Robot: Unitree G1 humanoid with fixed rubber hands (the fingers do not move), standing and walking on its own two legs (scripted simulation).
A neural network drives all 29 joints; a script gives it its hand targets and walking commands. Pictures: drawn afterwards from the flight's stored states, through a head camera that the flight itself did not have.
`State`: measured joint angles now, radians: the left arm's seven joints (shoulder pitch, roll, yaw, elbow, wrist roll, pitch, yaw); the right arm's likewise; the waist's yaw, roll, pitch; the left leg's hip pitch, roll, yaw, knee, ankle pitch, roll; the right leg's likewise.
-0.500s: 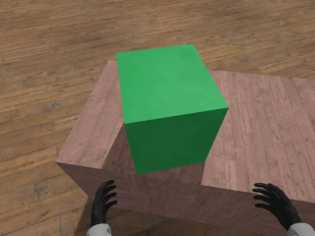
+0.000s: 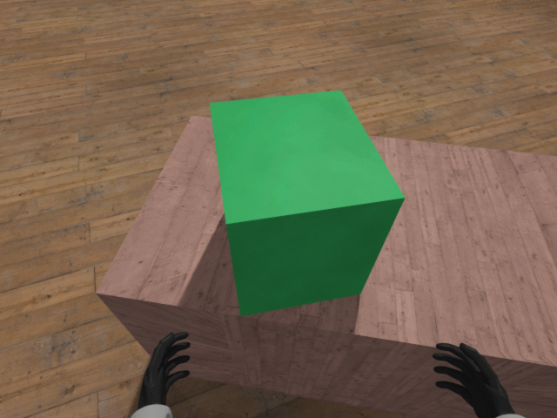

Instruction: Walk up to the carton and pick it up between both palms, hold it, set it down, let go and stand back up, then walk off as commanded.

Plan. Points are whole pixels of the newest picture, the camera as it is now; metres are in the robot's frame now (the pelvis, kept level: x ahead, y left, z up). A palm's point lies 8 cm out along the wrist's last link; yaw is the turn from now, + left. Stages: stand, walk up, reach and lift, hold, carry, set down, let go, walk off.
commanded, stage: set down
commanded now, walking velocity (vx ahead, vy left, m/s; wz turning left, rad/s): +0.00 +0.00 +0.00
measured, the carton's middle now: (290, 205) +0.49 +0.04 -0.03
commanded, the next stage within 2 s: let go in 1.52 s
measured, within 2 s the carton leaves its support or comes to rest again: neither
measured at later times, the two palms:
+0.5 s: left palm (152, 396) +0.15 +0.21 -0.07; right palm (456, 414) +0.17 -0.22 -0.07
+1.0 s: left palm (140, 397) +0.15 +0.22 -0.08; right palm out of the picture +0.16 -0.22 -0.08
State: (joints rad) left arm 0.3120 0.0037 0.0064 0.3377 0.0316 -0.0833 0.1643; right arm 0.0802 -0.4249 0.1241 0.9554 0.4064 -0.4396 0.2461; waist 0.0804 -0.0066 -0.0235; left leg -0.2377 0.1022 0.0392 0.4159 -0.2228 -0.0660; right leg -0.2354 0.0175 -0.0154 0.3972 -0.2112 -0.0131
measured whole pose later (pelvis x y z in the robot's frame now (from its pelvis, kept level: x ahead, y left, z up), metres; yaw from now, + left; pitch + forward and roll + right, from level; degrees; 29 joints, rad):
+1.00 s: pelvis +0.00 +0.01 +0.00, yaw -1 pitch -3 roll -1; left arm 0.28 0.12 0.03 0.37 0.03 0.16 0.03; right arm 0.14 -0.23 0.03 0.83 0.13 -0.25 0.05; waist 0.04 -0.02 0.07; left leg -0.11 0.09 0.07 0.42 -0.25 -0.05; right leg -0.12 0.00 0.01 0.40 -0.23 0.01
